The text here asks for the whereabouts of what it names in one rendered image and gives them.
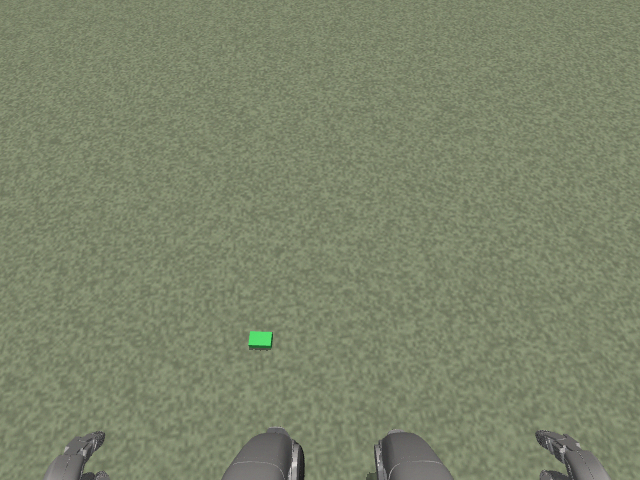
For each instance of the right robot hand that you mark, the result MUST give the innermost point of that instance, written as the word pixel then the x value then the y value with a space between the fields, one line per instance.
pixel 580 465

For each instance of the small box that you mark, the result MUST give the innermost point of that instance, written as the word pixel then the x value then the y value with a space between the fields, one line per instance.
pixel 260 339

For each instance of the left robot hand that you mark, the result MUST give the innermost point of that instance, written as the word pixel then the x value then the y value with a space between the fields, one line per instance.
pixel 70 465

